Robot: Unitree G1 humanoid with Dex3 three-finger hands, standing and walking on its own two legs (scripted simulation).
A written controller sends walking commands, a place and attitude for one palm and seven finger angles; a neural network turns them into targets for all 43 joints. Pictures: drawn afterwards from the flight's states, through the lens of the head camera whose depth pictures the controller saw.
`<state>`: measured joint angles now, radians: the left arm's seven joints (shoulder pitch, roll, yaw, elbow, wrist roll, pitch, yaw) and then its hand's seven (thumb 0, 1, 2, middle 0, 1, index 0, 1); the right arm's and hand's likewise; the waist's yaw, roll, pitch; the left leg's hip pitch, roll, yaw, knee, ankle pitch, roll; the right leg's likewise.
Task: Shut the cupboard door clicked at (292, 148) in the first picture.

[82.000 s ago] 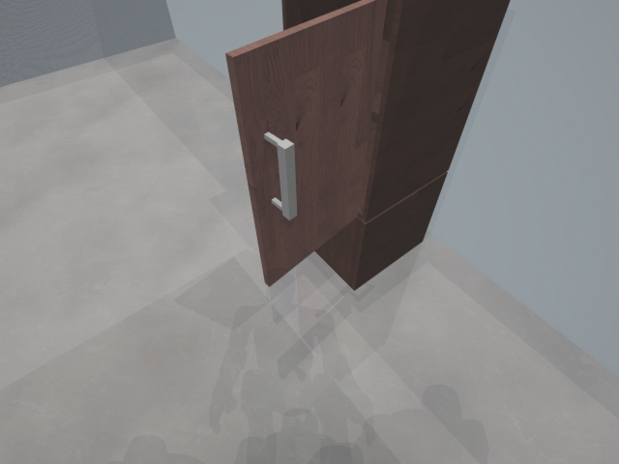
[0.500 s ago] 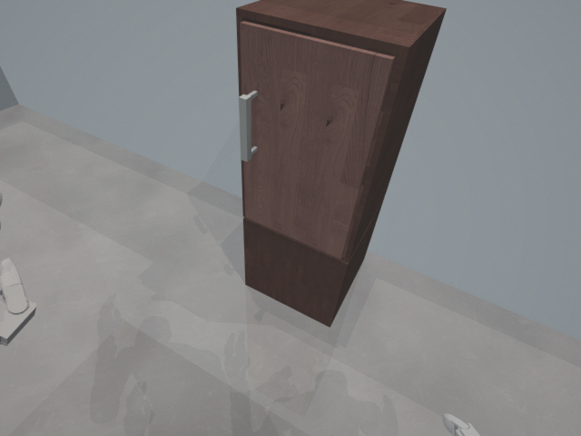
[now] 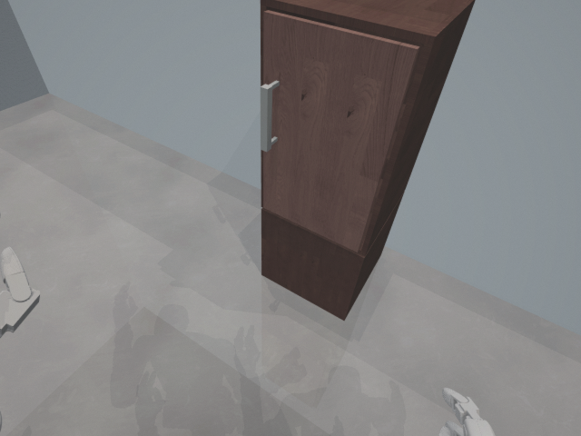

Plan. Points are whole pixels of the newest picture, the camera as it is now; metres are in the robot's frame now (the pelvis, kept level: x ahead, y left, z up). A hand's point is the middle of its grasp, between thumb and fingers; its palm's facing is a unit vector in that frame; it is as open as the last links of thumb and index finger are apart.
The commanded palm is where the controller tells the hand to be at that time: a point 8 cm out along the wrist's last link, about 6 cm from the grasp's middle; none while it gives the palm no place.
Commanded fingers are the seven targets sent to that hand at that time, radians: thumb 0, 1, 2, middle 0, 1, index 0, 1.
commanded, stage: let the arm hang, fingers relaxed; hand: left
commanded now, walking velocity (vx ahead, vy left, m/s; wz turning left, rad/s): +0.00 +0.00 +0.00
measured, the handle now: (270, 116) +0.85 +0.10 +0.03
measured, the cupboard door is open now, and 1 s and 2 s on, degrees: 0 0 0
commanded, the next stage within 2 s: look to check the result in 1.10 s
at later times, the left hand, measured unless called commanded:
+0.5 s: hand out of the picture -0.03 +0.20 -0.16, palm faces +0.02 -0.98 -0.21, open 7.1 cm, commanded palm none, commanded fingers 0.00 0.90 0.90 -0.20 -0.30 -0.20 -0.30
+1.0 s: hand out of the picture -0.05 +0.16 -0.16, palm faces +0.04 -0.99 -0.13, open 7.3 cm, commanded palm none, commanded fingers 0.00 0.90 0.90 -0.20 -0.30 -0.20 -0.30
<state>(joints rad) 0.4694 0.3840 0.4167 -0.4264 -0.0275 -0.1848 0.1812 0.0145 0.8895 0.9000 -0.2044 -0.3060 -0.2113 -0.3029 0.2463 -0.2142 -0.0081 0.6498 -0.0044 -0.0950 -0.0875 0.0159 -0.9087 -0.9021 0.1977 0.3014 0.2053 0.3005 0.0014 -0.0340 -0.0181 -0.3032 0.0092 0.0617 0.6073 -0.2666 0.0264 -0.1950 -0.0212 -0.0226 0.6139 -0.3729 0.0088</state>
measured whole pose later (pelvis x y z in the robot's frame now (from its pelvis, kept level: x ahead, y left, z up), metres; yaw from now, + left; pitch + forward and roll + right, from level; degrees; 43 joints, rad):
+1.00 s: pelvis -0.01 +0.01 +0.01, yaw +0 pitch -2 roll +0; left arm 0.37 0.09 0.00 1.15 0.02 0.00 0.03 0.00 0.91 0.90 -0.19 -0.30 -0.20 -0.30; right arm 0.33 -0.11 0.00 1.11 -0.02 0.01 -0.03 0.01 -0.92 -0.90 0.20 0.30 0.20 0.30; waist -0.01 0.00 0.00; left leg -0.24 -0.01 0.07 0.42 -0.15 0.04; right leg -0.14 -0.03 -0.01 0.43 -0.26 0.02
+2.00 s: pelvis +0.01 +0.00 +0.02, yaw -1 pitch -2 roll +0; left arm 0.33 0.12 0.01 1.15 0.02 -0.01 0.04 0.00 0.91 0.90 -0.19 -0.30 -0.20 -0.30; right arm 0.30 -0.12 0.00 1.13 -0.02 0.00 -0.03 0.00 -0.91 -0.90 0.20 0.30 0.20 0.30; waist -0.01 -0.01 0.04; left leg -0.20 0.01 0.07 0.41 -0.18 0.02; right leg -0.09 -0.01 -0.01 0.39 -0.27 0.01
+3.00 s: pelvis +0.03 +0.00 +0.02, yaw +0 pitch -2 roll +0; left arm 0.33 0.13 0.01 1.15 0.01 -0.01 0.04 0.00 0.91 0.90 -0.19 -0.30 -0.20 -0.30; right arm 0.28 -0.13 0.01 1.14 -0.02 0.00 -0.04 0.00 -0.91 -0.90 0.20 0.30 0.20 0.30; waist -0.01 -0.02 0.05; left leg -0.17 0.01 0.07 0.40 -0.21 0.02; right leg -0.04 -0.02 -0.02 0.36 -0.29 0.01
